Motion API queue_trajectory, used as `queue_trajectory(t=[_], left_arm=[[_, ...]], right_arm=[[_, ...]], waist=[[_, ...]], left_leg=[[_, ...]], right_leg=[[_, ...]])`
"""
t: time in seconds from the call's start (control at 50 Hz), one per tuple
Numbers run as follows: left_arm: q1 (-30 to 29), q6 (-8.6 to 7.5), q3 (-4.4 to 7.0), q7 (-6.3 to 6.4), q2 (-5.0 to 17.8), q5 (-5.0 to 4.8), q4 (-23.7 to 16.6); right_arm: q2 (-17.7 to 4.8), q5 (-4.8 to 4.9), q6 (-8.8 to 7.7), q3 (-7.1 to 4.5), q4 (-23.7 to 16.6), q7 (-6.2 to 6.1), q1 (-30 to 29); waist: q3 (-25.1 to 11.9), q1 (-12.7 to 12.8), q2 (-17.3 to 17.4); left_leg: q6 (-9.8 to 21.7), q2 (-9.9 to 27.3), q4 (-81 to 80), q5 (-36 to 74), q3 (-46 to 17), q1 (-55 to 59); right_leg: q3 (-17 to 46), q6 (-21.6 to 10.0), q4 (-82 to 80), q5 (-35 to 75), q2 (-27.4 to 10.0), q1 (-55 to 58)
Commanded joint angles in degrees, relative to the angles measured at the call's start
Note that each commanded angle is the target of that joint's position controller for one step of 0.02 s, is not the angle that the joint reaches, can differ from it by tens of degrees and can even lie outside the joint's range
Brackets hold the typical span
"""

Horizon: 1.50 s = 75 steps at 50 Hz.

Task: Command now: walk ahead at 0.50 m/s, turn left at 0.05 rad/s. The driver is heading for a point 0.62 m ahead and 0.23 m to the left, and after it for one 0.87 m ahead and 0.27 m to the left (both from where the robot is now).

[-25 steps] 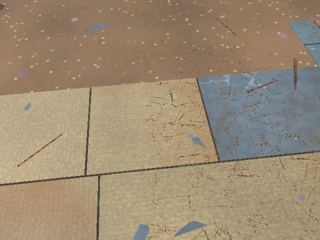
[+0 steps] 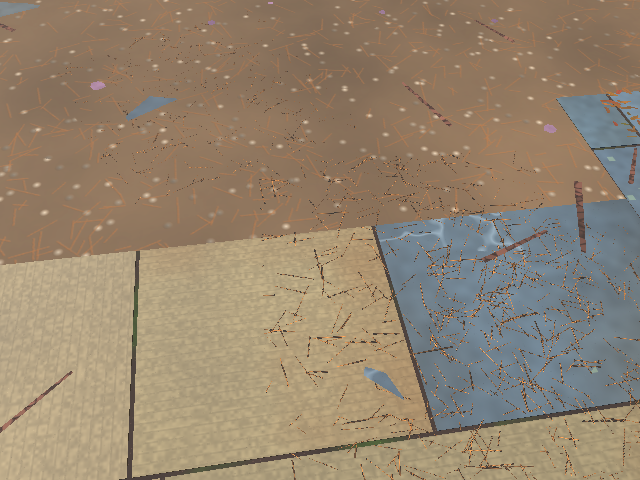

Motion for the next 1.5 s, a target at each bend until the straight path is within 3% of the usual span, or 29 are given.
queue_trajectory(t=[0.02, 0.16, 0.2, 0.24, 0.26, 0.28, 0.3, 0.32, 0.34, 0.4, 0.5, 0.62, 0.7, 0.76, 0.8, 0.82, 0.84, 0.86, 0.9, 0.96, 1.06, 1.22, 1.32, 1.34, 1.36, 1.38, 1.4, 1.44, 1.5], left_arm=[[-4.38, -0.15, -0.04, -0.21, 1.79, -0.29, -3.95], [-14.51, -1.21, -0.63, 0.04, 2.32, -0.85, -8.47], [-12.93, -1.94, -0.37, 0.23, 3.45, -1.10, -8.91], [-2.56, -2.91, 0.61, 1.01, 5.40, -1.02, -6.17], [6.83, -3.69, 1.60, 1.73, 7.88, -0.04, -3.66], [15.06, -4.05, 2.97, 2.58, 13.69, 1.73, -3.72], [13.40, -3.12, 3.57, 2.01, 16.14, 1.38, -4.09], [8.13, -2.38, 2.45, 1.83, 10.57, 0.31, -5.06], [3.74, -2.50, 1.30, 1.68, 6.32, -0.29, -5.69], [2.60, -3.45, 0.41, 2.09, 3.39, -0.69, -4.46], [7.82, -5.15, 0.82, 2.08, 4.76, -1.07, -2.50], [11.24, -4.99, 0.91, 2.29, 6.16, -0.91, -1.41], [14.60, -3.96, 1.36, 2.87, 7.91, -0.78, -0.18], [14.46, -2.61, 1.94, 3.23, 10.28, -0.62, 0.04], [13.50, -1.35, 2.20, 2.94, 11.51, -0.87, -0.63], [13.33, -1.27, 1.69, 2.73, 9.81, -0.86, -2.49], [13.04, -1.92, 0.98, 1.57, 4.69, -1.61, -7.44], [5.86, -2.65, 1.54, 1.27, 9.08, -0.97, -9.21], [4.85, -3.73, 0.83, 1.23, 7.09, -1.76, -9.09], [8.06, -0.69, 0.95, 1.63, 6.86, 0.57, -8.22], [3.32, 1.54, 0.55, 1.56, 6.28, 0.19, -10.93], [-5.52, 1.45, -0.53, 1.70, 6.98, -0.72, -13.77], [1.59, 0.20, -0.36, 2.50, 8.35, -0.86, -11.27], [5.82, -0.46, -0.31, 2.85, 8.32, -0.59, -10.01], [10.32, -1.29, 0.02, 3.40, 10.89, -0.24, -9.47], [8.55, -0.83, 0.24, 3.27, 13.64, -1.07, -10.61], [8.39, -0.24, -0.52, 2.58, 10.69, -2.65, -10.30], [1.67, 0.10, -2.01, 2.35, 6.26, -1.86, -11.00], [-1.36, 0.85, -2.46, 2.90, 6.63, -0.65, -10.00]], right_arm=[[-5.92, 0.15, -0.80, -0.59, -2.13, -0.16, 2.46], [-7.58, -0.51, -0.17, -0.80, -1.03, -0.96, 7.37], [-8.61, -0.81, 0.02, -1.22, -1.52, -1.21, 5.66], [-9.74, -0.59, 0.10, -1.69, -2.34, -0.97, 2.63], [-8.83, -0.04, 0.03, -1.53, -3.11, -0.69, 1.67], [-4.60, 1.57, -0.05, -0.56, -6.02, -0.49, 2.83], [-2.74, 2.29, 0.50, -0.55, -6.59, -0.78, 7.97], [-7.16, 0.75, 1.41, -1.69, -5.74, -1.01, 4.75], [-6.55, 0.24, 1.54, -1.80, -6.26, -0.43, 1.27], [-4.15, -1.13, 3.23, -1.86, -7.03, 0.98, -0.31], [-3.81, -1.30, 4.90, -1.81, -10.61, 2.34, -8.03], [-3.32, -1.26, 4.66, -0.59, -15.60, 3.71, -20.71], [-4.29, -1.63, 4.58, -0.49, -18.05, 4.14, -25.37], [-5.85, -1.91, 4.63, -1.28, -17.60, 3.48, -21.35], [-8.19, -2.18, 3.74, -2.81, -13.76, 2.47, -8.09], [-13.29, -2.89, 3.37, -4.55, -11.80, 1.56, -0.02], [-19.64, -1.63, 3.89, -5.95, -13.47, 1.16, -3.08], [-19.21, -0.78, 4.75, -5.79, -14.03, 0.76, -1.06], [-13.50, -0.08, 4.31, -4.24, -13.00, 0.06, -5.96], [-10.68, 0.80, 2.59, -2.93, -14.14, -0.19, -10.40], [-13.38, 0.62, 2.54, -3.35, -13.73, -0.19, -5.55], [-11.93, -0.16, 3.83, -2.22, -12.85, -1.53, -0.10], [-12.69, -0.25, 4.01, -1.89, -13.00, -1.98, -3.43], [-12.78, 0.55, 3.68, -1.75, -13.16, -1.93, -5.21], [-11.11, 1.06, 2.98, -1.02, -14.86, -1.73, -5.50], [-7.65, 1.82, 3.43, -0.73, -13.91, -1.78, 2.68], [-10.63, 0.05, 4.76, -1.21, -12.15, -2.09, 3.09], [-10.15, -0.87, 6.07, -1.08, -11.19, -1.77, -1.50], [-8.28, -0.34, 7.84, -0.14, -9.60, -0.93, -1.50]], waist=[[4.09, 0.12, 5.01], [4.13, -2.49, 6.31], [3.41, -0.85, 6.94], [-1.34, 4.05, 6.29], [-7.37, 7.72, 3.59], [-16.87, 9.22, -4.49], [-21.01, 5.88, -13.68], [-13.28, 3.87, -4.17], [-5.64, 2.91, -0.35], [-0.20, -0.02, -3.31], [0.91, -0.14, -2.03], [3.53, 2.11, -2.04], [4.30, 3.31, -2.00], [0.84, 1.02, -3.97], [-6.92, -4.67, -2.04], [-12.90, -7.79, 3.60], [-16.20, -3.26, 17.94], [-15.33, -6.05, 6.76], [-3.71, -1.45, 0.95], [-2.53, 3.34, 1.21], [-3.73, 2.30, 4.18], [-3.03, -2.24, 6.56], [-2.65, 1.20, 6.86], [-3.80, 4.13, 5.38], [-9.07, 5.29, -0.10], [-14.19, 1.26, -11.16], [-15.28, 1.22, -6.59], [-5.78, -0.34, -0.46], [-3.35, -1.87, -6.05]], left_leg=[[5.41, 14.96, -7.83, 15.06, -10.58, -1.52], [6.48, 16.34, -1.72, 25.21, -13.54, 7.68], [5.62, 16.95, 1.50, 29.42, -14.53, 8.18], [3.60, 14.70, 12.29, 37.74, -13.25, 5.32], [2.41, 11.46, 24.00, 31.89, -11.06, -1.37], [0.55, 5.83, 42.67, 9.87, -7.49, -15.42], [0.04, -0.10, 54.70, -21.49, -6.68, -28.80], [0.72, 4.65, 58.65, -16.76, -9.71, -31.59], [0.51, 6.74, 57.03, -11.57, -9.68, -31.54], [-0.91, 9.93, 53.11, -6.48, -8.47, -27.80], [-2.30, 11.18, 50.66, 1.74, -7.15, -34.93], [-2.49, 10.17, 31.72, 10.87, -2.27, -33.82], [0.00, 8.56, 24.54, 5.75, 1.15, -32.09], [3.20, 3.43, 22.18, -3.16, 4.19, -24.31], [6.20, -0.60, 15.87, -3.04, 3.71, -8.04], [9.18, 8.11, 13.11, -8.57, -9.15, 6.62], [17.48, 23.54, 6.10, -8.68, -41.85, 21.93], [17.41, 24.47, 1.89, -2.40, -44.31, 20.55], [13.64, 20.69, 1.53, 10.91, -29.79, 6.69], [10.90, 14.96, 2.66, 36.37, -19.75, -3.36], [7.97, 11.16, 5.12, 48.15, -16.37, -3.92], [3.46, 12.23, 8.48, 50.11, -17.77, 5.85], [1.72, 11.85, 16.81, 53.98, -19.23, 4.06], [0.33, 10.25, 21.83, 50.30, -18.48, 1.85], [-1.52, 6.77, 30.67, 32.94, -17.02, -4.39], [-3.86, -3.68, 44.83, -18.41, -12.32, -13.16], [-3.68, -3.56, 49.63, -27.33, -13.79, -14.34], [-4.70, -0.56, 48.90, -22.05, -14.93, -15.24], [-6.87, 0.97, 36.62, -18.14, -10.87, -9.45]], right_leg=[[-1.85, 1.29, -7.28, 5.41, -0.03, -3.50], [-2.45, 1.04, -20.18, 5.10, 3.40, -2.08], [-2.05, -0.06, -23.02, 1.37, 4.42, 2.54], [-3.22, -1.75, -28.37, -0.45, 7.35, 17.62], [-0.50, -3.48, -29.80, 1.46, 4.22, 31.83], [17.49, -6.84, -31.48, -5.68, -11.96, 48.00], [37.32, -11.38, -38.35, -6.14, -21.01, 53.35], [32.53, -9.74, -39.46, -13.22, -17.93, 45.43], [23.62, -8.16, -41.44, -13.02, -15.16, 36.63], [8.68, -5.07, -45.49, -2.87, -9.54, 26.08], [-0.77, -5.94, -47.26, 7.98, -9.03, 27.95], [-9.50, -5.55, -47.16, 14.86, -8.02, 30.69], [-12.62, -5.15, -44.06, 22.56, -10.02, 38.08], [-15.40, -4.28, -32.62, 46.17, -10.33, 42.02], [-16.78, -3.01, -11.77, 44.82, -9.45, 37.86], [-16.72, -1.02, 5.31, 25.22, -7.77, 24.98], [-12.25, 2.96, 26.58, -22.52, 5.68, -1.58], [-0.60, 2.68, 28.72, -20.09, 4.96, -8.01], [0.93, 1.86, 19.70, -11.25, -0.03, -6.24], [1.27, 3.77, 12.78, -11.84, -0.72, 3.40], [-0.42, 5.39, 5.00, -5.59, 1.56, 1.21], [-0.45, 2.56, -10.16, 1.29, 4.06, -0.51], [-1.20, -1.20, -24.16, -1.50, 7.61, 14.13], [-0.35, -2.32, -31.61, 7.52, 6.57, 21.74], [8.72, -4.98, -31.33, 33.28, -3.17, 33.59], [23.27, -16.00, -28.53, 64.67, -17.93, 41.57], [27.09, -18.97, -30.85, 58.27, -18.80, 36.20], [17.84, -14.48, -35.54, 35.54, -11.71, 26.46], [9.04, -8.88, -39.71, 17.96, -4.04, 20.42]])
